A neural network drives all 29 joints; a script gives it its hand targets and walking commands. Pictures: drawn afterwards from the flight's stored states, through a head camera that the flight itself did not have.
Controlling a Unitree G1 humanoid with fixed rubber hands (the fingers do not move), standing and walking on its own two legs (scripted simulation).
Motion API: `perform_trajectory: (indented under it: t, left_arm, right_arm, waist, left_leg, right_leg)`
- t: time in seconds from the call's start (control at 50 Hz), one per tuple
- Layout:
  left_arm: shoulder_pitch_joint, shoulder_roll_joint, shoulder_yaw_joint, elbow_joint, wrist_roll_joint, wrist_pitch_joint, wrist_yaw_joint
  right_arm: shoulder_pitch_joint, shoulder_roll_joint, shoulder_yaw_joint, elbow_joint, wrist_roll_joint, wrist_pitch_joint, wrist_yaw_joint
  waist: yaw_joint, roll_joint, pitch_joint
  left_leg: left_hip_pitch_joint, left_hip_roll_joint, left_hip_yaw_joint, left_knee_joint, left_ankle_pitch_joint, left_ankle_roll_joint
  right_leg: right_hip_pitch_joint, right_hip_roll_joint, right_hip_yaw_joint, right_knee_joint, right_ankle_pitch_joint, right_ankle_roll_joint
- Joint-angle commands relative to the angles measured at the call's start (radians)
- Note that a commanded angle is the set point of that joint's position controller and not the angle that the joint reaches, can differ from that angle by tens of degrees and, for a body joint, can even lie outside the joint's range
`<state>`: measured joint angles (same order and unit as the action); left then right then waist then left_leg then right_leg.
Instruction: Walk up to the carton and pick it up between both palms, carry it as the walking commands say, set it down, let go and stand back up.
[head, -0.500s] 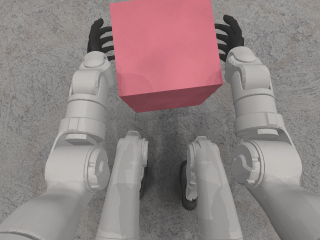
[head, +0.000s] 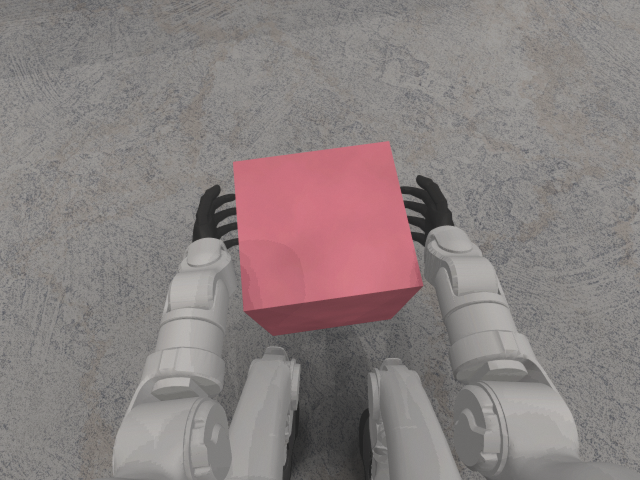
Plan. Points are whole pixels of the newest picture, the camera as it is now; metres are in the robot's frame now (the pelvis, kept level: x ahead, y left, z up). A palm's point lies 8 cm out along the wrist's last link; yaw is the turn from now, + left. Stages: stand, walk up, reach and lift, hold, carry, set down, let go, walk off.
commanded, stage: reach and lift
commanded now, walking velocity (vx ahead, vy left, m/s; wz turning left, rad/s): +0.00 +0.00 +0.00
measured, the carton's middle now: (323, 251) +0.42 +0.03 -0.13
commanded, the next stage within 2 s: none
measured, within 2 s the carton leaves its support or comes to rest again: neither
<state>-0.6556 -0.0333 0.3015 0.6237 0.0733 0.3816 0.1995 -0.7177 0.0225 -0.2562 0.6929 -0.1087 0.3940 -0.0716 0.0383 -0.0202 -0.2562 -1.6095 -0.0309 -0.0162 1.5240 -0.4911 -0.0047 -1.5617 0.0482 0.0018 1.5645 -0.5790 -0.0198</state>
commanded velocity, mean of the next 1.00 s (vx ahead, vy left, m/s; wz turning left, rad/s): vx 0.00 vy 0.00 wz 0.00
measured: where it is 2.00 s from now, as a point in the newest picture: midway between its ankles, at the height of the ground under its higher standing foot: (328, 465)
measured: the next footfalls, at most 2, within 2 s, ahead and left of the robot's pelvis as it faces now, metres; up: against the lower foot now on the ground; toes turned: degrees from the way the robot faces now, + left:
none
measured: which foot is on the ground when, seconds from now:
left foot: down 0.00-1.00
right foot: down 0.00-1.00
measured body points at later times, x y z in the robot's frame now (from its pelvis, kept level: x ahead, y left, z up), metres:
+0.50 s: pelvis +0.00 +0.00 +0.06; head +0.12 +0.00 +0.49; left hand +0.40 +0.17 +0.03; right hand +0.42 -0.13 +0.03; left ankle +0.09 +0.12 -0.54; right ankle +0.06 -0.11 -0.54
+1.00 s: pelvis +0.04 -0.01 +0.13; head +0.08 -0.01 +0.57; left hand +0.37 +0.17 +0.11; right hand +0.40 -0.13 +0.11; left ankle +0.09 +0.12 -0.54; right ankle +0.06 -0.11 -0.54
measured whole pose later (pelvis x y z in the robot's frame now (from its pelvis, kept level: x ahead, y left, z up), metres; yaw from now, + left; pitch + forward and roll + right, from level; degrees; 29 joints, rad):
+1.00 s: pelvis +0.04 -0.01 +0.13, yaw +0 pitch +15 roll +1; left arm -0.44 -0.10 0.34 0.62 0.12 0.40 0.18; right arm -0.52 0.09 -0.24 0.70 -0.18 0.42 -0.07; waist 0.04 -0.02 -0.20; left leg -0.89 -0.03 -0.02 1.01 -0.39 0.00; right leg -0.85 0.05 0.03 1.05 -0.46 -0.02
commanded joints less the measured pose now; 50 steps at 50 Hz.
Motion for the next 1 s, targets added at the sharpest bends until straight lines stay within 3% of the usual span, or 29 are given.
perform_trajectory:
  t: [0.0, 0.1, 0.16, 0.24, 0.36, 0.42, 0.52, 0.64, 0.72, 0.84, 0.9, 0.98]
  left_arm:
    - [-0.706, -1.108, -0.597, -0.133, -0.204, -0.027, -0.368]
    - [-0.695, -1.055, -0.321, 0.16, -0.035, 0.012, -0.389]
    - [-0.69, -1.028, -0.24, 0.218, 0.024, 0.027, -0.401]
    - [-0.689, -1.139, -0.305, 0.165, -0.018, 0.004, -0.401]
    - [-0.694, -1.214, -0.494, -0.056, -0.137, -0.032, -0.391]
    - [-0.658, -1.2, -0.532, -0.086, -0.15, -0.025, -0.387]
    - [-0.558, -1.19, -0.528, -0.045, -0.112, 0.013, -0.405]
    - [-0.458, -1.16, -0.454, -0.002, -0.053, 0.033, -0.425]
    - [-0.422, -1.143, -0.471, -0.042, -0.052, 0.023, -0.426]
    - [-0.416, -1.168, -0.588, -0.153, -0.102, -0.013, -0.418]
    - [-0.441, -1.155, -0.617, -0.183, -0.115, -0.015, -0.415]
    - [-0.458, -1.143, -0.593, -0.132, -0.098, 0.01, -0.42]
  right_arm:
    - [-0.563, 1.127, 0.454, -0.099, 0.131, -0.069, 0.218]
    - [-0.512, 1.096, 0.186, 0.19, -0.042, -0.016, 0.248]
    - [-0.579, 1.09, 0.157, 0.198, -0.065, 0.0, 0.269]
    - [-0.786, 1.128, 0.343, -0.024, 0.053, -0.028, 0.291]
    - [-0.841, 1.18, 0.586, -0.273, 0.186, -0.067, 0.291]
    - [-0.758, 1.161, 0.602, -0.261, 0.185, -0.059, 0.283]
    - [-0.481, 1.172, 0.472, -0.068, 0.088, -0.019, 0.276]
    - [-0.295, 1.199, 0.358, 0.066, 0.012, 0.013, 0.299]
    - [-0.286, 1.222, 0.399, 0.018, 0.049, 0.001, 0.306]
    - [-0.353, 1.261, 0.584, -0.164, 0.151, -0.044, 0.302]
    - [-0.362, 1.256, 0.611, -0.184, 0.16, -0.049, 0.297]
    - [-0.31, 1.241, 0.52, -0.097, 0.101, -0.033, 0.288]
  waist:
    - [-0.04, -0.008, -0.802]
    - [-0.049, -0.011, -0.405]
    - [-0.011, -0.011, -0.335]
    - [0.055, -0.024, -0.559]
    - [0.066, -0.042, -0.937]
    - [0.044, -0.041, -0.93]
    - [-0.004, -0.004, -0.689]
    - [-0.003, 0.0, -0.497]
    - [0.027, -0.004, -0.481]
    - [0.051, -0.013, -0.589]
    - [0.038, -0.013, -0.604]
    - [0.002, 0.0, -0.48]
  left_leg:
    - [0.699, -0.126, -0.004, -0.261, 0.278, -0.02]
    - [0.594, -0.102, -0.024, -0.386, -0.059, 0.008]
    - [0.649, -0.107, -0.036, -0.423, -0.106, 0.012]
    - [0.807, -0.099, -0.026, -0.431, 0.054, 0.005]
    - [1.019, -0.108, -0.019, -0.412, 0.325, -0.005]
    - [1.048, -0.11, -0.025, -0.416, 0.357, -0.006]
    - [1.033, -0.097, -0.039, -0.492, 0.317, -0.007]
    - [1.075, -0.075, -0.055, -0.583, 0.356, 0.009]
    - [1.142, -0.068, -0.06, -0.617, 0.466, 0.016]
    - [1.234, -0.069, -0.063, -0.647, 0.607, 0.006]
    - [1.252, -0.067, -0.065, -0.665, 0.6, 0.001]
    - [1.227, -0.062, -0.065, -0.71, 0.479, 0.001]
  right_leg:
    - [0.585, 0.115, 0.064, -0.313, 0.333, 0.006]
    - [0.469, 0.095, 0.068, -0.441, 0.005, -0.015]
    - [0.476, 0.076, 0.083, -0.498, -0.085, -0.025]
    - [0.627, 0.076, 0.089, -0.492, 0.06, -0.008]
    - [0.859, 0.079, 0.085, -0.476, 0.323, 0.023]
    - [0.879, 0.075, 0.093, -0.49, 0.355, 0.025]
    - [0.833, 0.073, 0.088, -0.562, 0.326, 0.007]
    - [0.847, 0.068, 0.099, -0.657, 0.369, -0.003]
    - [0.913, 0.061, 0.118, -0.688, 0.49, 0.002]
    - [1.076, 0.05, 0.15, -0.715, 0.681, 0.014]
    - [1.121, 0.047, 0.156, -0.736, 0.685, 0.017]
    - [1.093, 0.047, 0.145, -0.785, 0.547, 0.011]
